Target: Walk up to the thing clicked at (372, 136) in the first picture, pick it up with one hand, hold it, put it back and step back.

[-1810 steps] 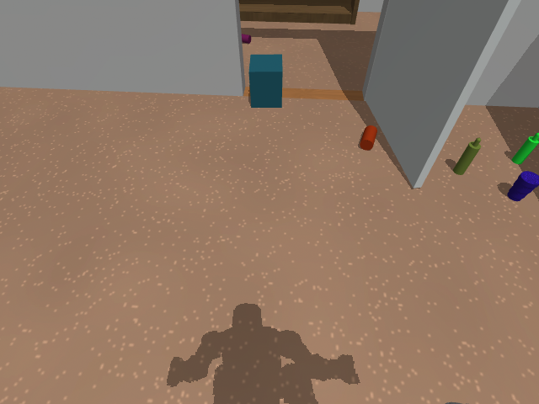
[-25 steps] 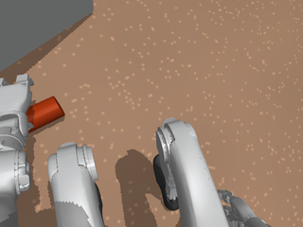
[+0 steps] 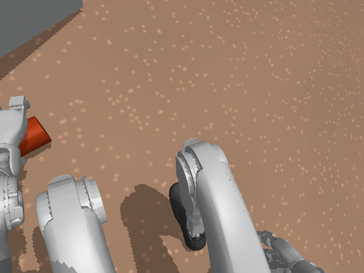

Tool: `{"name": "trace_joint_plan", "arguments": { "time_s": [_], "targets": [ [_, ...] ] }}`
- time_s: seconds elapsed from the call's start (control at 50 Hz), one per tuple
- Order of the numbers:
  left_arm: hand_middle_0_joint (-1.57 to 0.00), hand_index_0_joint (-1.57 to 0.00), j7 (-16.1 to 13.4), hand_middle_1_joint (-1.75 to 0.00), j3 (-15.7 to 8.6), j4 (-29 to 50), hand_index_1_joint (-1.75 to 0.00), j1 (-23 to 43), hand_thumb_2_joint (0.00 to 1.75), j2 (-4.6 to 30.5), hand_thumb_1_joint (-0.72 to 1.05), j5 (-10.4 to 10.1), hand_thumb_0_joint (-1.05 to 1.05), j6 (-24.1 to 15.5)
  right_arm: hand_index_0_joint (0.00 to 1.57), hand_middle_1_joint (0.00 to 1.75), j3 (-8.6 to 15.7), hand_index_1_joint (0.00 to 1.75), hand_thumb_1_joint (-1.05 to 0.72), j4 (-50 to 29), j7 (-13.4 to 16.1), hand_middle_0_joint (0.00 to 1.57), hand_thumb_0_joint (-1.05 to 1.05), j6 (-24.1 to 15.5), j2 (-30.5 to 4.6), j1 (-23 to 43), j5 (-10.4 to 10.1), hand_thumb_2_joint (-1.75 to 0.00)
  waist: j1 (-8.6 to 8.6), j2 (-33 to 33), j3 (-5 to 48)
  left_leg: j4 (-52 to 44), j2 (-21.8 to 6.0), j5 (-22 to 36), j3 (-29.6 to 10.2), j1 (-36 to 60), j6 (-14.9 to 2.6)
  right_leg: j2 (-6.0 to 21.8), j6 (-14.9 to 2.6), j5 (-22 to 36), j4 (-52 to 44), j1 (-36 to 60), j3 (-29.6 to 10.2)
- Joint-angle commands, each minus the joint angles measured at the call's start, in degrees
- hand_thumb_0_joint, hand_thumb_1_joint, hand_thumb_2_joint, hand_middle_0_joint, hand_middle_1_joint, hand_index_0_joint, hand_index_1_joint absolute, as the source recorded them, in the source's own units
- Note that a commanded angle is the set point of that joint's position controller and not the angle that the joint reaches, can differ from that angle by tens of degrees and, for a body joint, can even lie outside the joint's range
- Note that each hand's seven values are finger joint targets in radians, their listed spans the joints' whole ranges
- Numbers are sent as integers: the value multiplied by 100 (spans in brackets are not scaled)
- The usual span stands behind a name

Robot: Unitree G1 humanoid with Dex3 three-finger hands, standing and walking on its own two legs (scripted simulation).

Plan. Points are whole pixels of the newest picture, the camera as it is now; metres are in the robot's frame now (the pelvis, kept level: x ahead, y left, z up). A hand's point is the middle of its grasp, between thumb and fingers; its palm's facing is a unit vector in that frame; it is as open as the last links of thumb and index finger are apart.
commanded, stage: rest palm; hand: left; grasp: from above
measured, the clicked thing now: (14, 142) +0.43 +0.28 -0.26
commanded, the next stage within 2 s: close in 0.48 s
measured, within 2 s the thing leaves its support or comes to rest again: neither
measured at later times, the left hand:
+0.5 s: hand (13, 146) +0.41 +0.27 -0.23, palm faces -0.46 -0.15 -0.88, open 12.8 cm
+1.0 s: hand (6, 140) +0.43 +0.29 -0.24, palm faces -0.46 -0.16 -0.88, open 12.1 cm
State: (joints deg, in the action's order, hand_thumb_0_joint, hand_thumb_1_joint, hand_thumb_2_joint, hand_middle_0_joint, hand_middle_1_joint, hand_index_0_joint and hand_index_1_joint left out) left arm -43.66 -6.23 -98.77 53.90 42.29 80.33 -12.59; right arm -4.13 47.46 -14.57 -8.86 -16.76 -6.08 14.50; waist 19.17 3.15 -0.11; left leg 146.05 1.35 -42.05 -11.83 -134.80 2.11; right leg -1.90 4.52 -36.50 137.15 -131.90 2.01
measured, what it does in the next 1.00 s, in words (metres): stands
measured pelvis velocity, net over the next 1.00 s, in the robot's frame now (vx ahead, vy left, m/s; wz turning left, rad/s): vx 0.00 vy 0.01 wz -0.03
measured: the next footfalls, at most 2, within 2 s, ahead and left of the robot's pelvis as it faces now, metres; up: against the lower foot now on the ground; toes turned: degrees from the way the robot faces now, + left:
none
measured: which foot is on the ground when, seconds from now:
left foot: down 0.00-1.00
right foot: down 0.00-1.00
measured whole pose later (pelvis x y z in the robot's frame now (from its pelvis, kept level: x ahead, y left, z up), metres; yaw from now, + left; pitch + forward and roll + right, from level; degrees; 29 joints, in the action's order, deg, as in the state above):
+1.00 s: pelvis +0.00 +0.01 +0.00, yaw -2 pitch +28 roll -13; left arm -37.4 -10.0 -101.7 56.5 48.2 73.0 -9.6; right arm -8.2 45.7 -20.9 -15.3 -19.2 -6.7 16.3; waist 21.0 3.0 -6.1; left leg 148.3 1.9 -42.4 -13.7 -134.8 1.2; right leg -1.9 5.4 -36.8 137.3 -130.0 3.6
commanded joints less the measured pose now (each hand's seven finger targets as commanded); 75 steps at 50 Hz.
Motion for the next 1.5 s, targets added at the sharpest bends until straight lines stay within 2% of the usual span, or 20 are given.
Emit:
{"name": "trace_joint_plan", "arguments": {
  "time_s": [0.0, 0.06, 0.14, 0.28, 0.32, 0.38, 0.44, 0.52, 0.62, 0.64, 0.72, 0.84, 1.0, 1.08, 1.14, 1.24, 1.26, 1.28, 1.34, 1.48],
  "targets": [
    [-19, -18, -258, -84, -69, 256, -85, 1705, 85, 973, -40, -384, 0, 403, 20, 30, 373, 30, -90, -86, -109, 20, 0, -152, -1719, -916, -15, -90, 70, -2390, 3425, -1805, -61, 984, 752, 2832, -251, -139, -530, 1006, -1019, 1477, 1038],
    [-17, -16, 13, -85, -199, 219, -86, 1886, 88, 1114, -44, -610, 0, 484, 20, 30, 287, 30, -90, -183, -215, 20, 0, -263, -1733, -1037, 21, -90, 188, -1990, 3180, -1538, -54, 1139, 788, 2443, -327, -107, -504, 1235, -1060, 1779, 1006],
    [-20, -18, 333, -83, -651, 104, -85, 1287, 89, 1619, -42, -753, 0, 440, 20, 30, 231, 30, -90, -240, -222, 20, 0, -281, -1781, -1134, -5, -90, -15, -1929, 3386, -1556, -25, 1412, 804, 2405, -326, -96, -517, 1384, -1048, 2338, 978],
    [-28, -26, 747, -84, -234, 704, -85, 1472, 87, 1222, -32, -725, 0, -135, 20, 30, 167, 30, -91, -243, -243, 20, 0, -265, -1723, -1152, 49, -91, 185, -2249, 3441, -1571, -28, 1185, 668, 2776, -271, -117, -517, 1229, -1022, 2238, 1128],
    [-30, -28, 714, -83, -54, 955, -85, 1761, 87, 1098, -29, -646, 0, -332, 20, 30, 149, 30, -91, -233, -241, 20, 0, -256, -1765, -1154, 68, -91, 318, -2318, 3361, -1508, -40, 1150, 643, 2807, -249, -123, -523, 1181, -998, 2095, 1191],
    [-29, -28, 500, -83, -36, 973, -84, 1531, 85, 1103, -28, -551, 0, -555, 20, 30, 150, 30, -91, -168, -233, 20, 0, -293, -1756, -1113, 66, -90, 228, -2320, 3390, -1530, -45, 1120, 670, 2900, -235, -167, -507, 1201, -1009, 2115, 1180],
    [-26, -26, 191, -82, -29, 738, -83, 1670, 84, 1112, -29, -312, 0, -617, 20, 30, 56, 30, -90, -102, -301, 20, 0, -349, -1731, -1138, 171, -90, 350, -2243, 3196, -1430, -43, 1195, 706, 2816, -248, -170, -469, 1298, -977, 2074, 1226],
    [-25, -24, -230, -80, 77, 237, -81, 1530, 82, 1025, -31, -43, 0, -372, 20, 30, 188, 30, -90, 30, -348, 20, 0, -417, -1868, -1054, 168, -90, 343, -2251, 2809, -1583, -66, 888, 622, 2787, -229, -203, -501, 922, -1052, 1710, 1244],
    [-34, -32, -566, -75, 34, 31, -77, 1711, 83, 1110, -21, -79, 0, 157, 20, 30, 225, 30, -89, -43, -484, 20, 0, -530, -1938, -887, 165, -90, 348, -2297, 2808, -1708, -99, 822, 542, 2758, -213, -190, -513, 894, -1074, 1629, 1200],
    [-36, -34, -580, -74, 116, 51, -77, 1769, 82, 1100, -20, -117, 0, 255, 20, 30, 227, 30, -89, -48, -513, 20, 0, -553, -1950, -850, 137, -90, 344, -2346, 2740, -1728, -109, 755, 517, 2677, -217, -185, -528, 851, -1054, 1611, 1179],
    [-34, -32, -524, -70, -421, 139, -72, 1999, 76, 1554, -22, -400, 0, 512, 20, 30, 139, 30, -89, -315, -615, 20, 0, -672, -2071, -767, 116, -90, 302, -2410, 3036, -1614, -125, 1148, 499, 2740, -207, -135, -519, 1243, -906, 1811, 1153],
    [-39, -35, 59, -65, -685, -23, -68, 1741, 75, 1851, -21, -658, 0, 488, 20, 30, 71, 30, -90, -208, -634, 20, 0, -703, -2023, -974, 91, -90, 320, -2390, 3076, -1463, -72, 1180, 631, 2543, -283, -140, -479, 1253, -1014, 2262, 1108],
    [-48, -48, 716, -66, 79, 513, -66, 1572, 67, 1158, -4, -842, 0, -109, 20, 30, -1, 30, -90, -187, -564, 20, 0, -608, -1955, -1148, 145, -90, 443, -2331, 3260, -1557, -62, 1234, 493, 2872, -259, -154, -468, 1348, -1045, 2413, 1235],
    [-52, -52, 578, -66, 268, 487, -65, 1641, 65, 1077, 3, -737, 0, -403, 20, 30, -105, 30, -90, -194, -532, 20, 0, -572, -1959, -1144, 130, -90, 474, -2176, 3109, -1428, -82, 1343, 517, 2817, -248, -183, -487, 1477, -1038, 2359, 1270],
    [-53, -54, 279, -63, 26, 290, -63, 1420, 62, 1291, 7, -565, 0, -513, 20, 30, -162, 30, -90, -194, -506, 20, 0, -553, -1913, -1084, 134, -90, 310, -2246, 2985, -1525, -76, 1308, 527, 2828, -216, -208, -516, 1375, -1013, 2222, 1281],
    [-55, -57, -241, -66, -66, 179, -63, 1556, 60, 1443, 12, -119, 0, -361, 20, 30, -71, 30, -89, -212, -492, 20, 0, -585, -1982, -878, 221, -90, 379, -2267, 2727, -1551, -83, 989, 576, 2784, -214, -248, -527, 1063, -1088, 2031, 1271],
    [-57, -59, -288, -64, 107, -55, -62, 1478, 60, 1208, 14, -124, 0, -257, 20, 30, -15, 30, -89, -112, -511, 20, 0, -615, -2005, -856, 234, -90, 440, -2192, 2505, -1585, -98, 811, 535, 2719, -201, -214, -499, 876, -1087, 1819, 1280],
    [-57, -59, -381, -63, 23, 346, -61, 1695, 57, 1461, 14, -108, 0, -227, 20, 30, 15, 30, -89, -151, -494, 20, 0, -641, -2048, -816, 227, -90, 470, -2287, 2591, -1672, -116, 700, 524, 2737, -204, -251, -512, 799, -1204, 1960, 1275],
    [-57, -60, -483, -61, 213, 224, -59, 1881, 54, 1302, 15, -123, 0, 93, 20, 30, 73, 30, -90, -39, -510, 20, 0, -662, -2037, -873, 154, -90, 481, -2308, 2543, -1828, -118, 402, 473, 2667, -210, -219, -547, 550, -1304, 1774, 1207],
    [-61, -62, -307, -55, -352, 107, -55, 1945, 57, 1626, 16, -529, 0, 407, 20, 30, 79, 30, -89, -251, -654, 20, 0, -830, -2086, -874, 104, -90, 457, -2157, 2723, -1612, -138, 790, 448, 2486, -236, -131, -491, 958, -1151, 1975, 1138]
  ]
}}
